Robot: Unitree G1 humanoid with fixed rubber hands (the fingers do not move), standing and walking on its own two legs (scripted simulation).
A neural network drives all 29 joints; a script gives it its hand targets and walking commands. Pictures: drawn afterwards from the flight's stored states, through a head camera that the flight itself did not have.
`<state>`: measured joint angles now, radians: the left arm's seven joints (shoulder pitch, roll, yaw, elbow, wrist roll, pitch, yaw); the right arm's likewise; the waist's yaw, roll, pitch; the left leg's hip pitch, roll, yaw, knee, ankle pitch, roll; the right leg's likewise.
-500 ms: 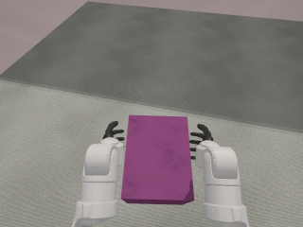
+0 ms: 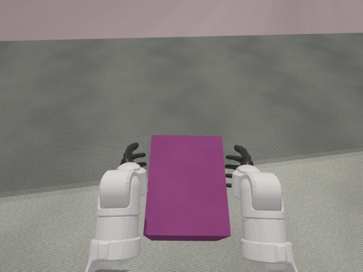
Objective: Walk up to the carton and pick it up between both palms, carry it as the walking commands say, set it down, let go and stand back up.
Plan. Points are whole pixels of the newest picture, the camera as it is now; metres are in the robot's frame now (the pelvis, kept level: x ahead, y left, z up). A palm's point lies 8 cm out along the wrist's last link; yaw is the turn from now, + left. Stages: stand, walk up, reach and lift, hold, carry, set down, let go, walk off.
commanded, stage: carry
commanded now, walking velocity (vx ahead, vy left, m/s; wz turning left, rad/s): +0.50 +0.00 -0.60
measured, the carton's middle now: (185, 190) +0.33 +0.00 -0.02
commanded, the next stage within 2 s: none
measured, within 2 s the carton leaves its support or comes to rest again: neither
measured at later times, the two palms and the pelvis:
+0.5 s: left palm (189, 89) +0.65 -0.01 +0.06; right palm (265, 101) +0.61 -0.24 +0.06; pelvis +0.31 -0.07 -0.01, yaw -12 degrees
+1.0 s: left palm (225, 51) +0.90 -0.15 +0.08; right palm (288, 66) +0.80 -0.37 +0.08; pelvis +0.56 -0.14 -0.01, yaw -22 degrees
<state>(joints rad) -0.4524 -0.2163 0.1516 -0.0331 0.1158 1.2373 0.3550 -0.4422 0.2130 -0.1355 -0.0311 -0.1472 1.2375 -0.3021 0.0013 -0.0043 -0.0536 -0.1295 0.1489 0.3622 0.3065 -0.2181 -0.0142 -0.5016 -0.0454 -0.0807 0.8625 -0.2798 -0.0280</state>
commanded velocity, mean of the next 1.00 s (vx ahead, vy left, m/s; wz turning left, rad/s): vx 0.26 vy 0.00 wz -0.31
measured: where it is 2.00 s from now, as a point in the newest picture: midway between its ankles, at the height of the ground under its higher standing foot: (203, 206)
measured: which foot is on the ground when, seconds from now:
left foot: down 0.00-0.20, up 0.22-0.56, down 0.58-1.00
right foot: up 0.00-0.18, down 0.20-0.60, up 0.62-0.84, down 0.86-1.00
